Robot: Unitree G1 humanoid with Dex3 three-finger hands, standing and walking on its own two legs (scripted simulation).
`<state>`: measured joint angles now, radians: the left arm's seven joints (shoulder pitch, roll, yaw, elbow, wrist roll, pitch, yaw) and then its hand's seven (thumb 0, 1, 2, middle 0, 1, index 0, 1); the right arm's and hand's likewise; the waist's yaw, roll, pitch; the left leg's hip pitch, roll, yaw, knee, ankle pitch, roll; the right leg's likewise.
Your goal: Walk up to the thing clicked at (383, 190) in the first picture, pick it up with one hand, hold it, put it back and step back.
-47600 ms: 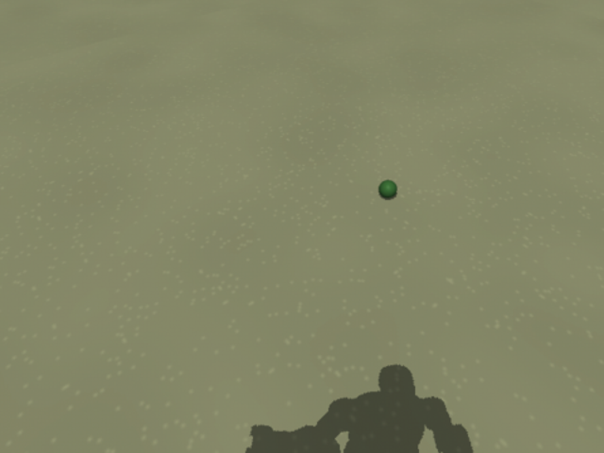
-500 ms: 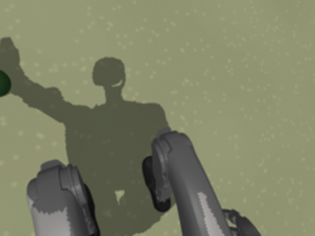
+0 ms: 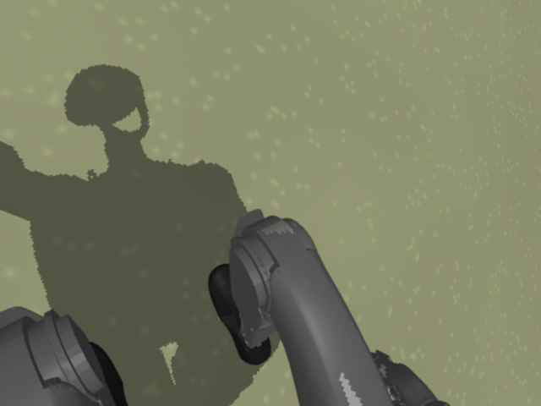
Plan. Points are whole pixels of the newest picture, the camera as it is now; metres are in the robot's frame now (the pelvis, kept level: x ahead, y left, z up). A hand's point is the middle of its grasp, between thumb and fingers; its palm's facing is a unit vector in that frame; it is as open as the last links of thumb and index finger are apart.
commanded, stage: rest palm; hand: left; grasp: from above
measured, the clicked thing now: out of the picture +0.52 +0.37 -0.28
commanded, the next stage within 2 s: none
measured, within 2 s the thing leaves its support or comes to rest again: neither
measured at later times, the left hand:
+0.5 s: hand out of the picture +0.47 +0.36 -0.21, palm faces -0.43 -0.13 -0.89, open 14.2 cm
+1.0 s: hand out of the picture +0.49 +0.36 -0.23, palm faces -0.48 -0.15 -0.86, open 14.3 cm
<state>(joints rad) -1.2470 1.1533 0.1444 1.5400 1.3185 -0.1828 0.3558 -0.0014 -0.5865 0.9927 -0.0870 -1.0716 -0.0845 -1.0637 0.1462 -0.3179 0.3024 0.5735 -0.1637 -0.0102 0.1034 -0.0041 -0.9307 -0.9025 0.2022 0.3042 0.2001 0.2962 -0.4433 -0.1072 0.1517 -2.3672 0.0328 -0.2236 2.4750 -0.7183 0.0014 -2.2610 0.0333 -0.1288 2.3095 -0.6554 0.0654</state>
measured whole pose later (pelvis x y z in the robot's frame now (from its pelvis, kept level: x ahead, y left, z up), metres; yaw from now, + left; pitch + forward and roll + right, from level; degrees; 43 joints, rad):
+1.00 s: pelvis -0.01 +0.00 -0.01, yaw -2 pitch +30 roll -15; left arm -1.17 1.20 0.12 1.56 1.25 -0.22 0.29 0.00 -0.58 0.99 -0.08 -1.06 -0.07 -1.06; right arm 0.13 -0.32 0.38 0.57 -0.18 -0.02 0.11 0.00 -0.93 -0.91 0.20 0.30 0.20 0.30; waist -0.43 -0.13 0.21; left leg -2.37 0.03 -0.26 2.51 -0.70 0.01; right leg -2.25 0.05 -0.15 2.32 -0.63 0.07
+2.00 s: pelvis -0.01 +0.00 -0.01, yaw -3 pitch +30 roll -16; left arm -1.18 1.23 0.11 1.61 1.27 -0.24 0.39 0.00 -0.55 1.00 -0.09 -1.04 -0.07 -1.05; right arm 0.09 -0.34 0.40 0.58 -0.21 -0.06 0.10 0.00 -0.92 -0.91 0.20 0.30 0.20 0.30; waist -0.43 -0.15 0.21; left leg -2.37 0.04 -0.27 2.53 -0.71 0.01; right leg -2.25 0.05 -0.17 2.32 -0.63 0.07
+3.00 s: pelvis -0.01 +0.00 -0.01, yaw -3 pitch +29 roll -16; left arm -1.17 1.23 0.11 1.60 1.26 -0.24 0.39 0.00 -0.50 1.00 -0.09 -1.07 -0.09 -1.07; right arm 0.09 -0.35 0.41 0.57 -0.22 -0.07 0.10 0.00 -0.91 -0.90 0.20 0.30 0.20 0.30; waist -0.43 -0.16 0.22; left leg -2.37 0.03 -0.28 2.53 -0.71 0.01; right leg -2.24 0.05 -0.17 2.32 -0.62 0.07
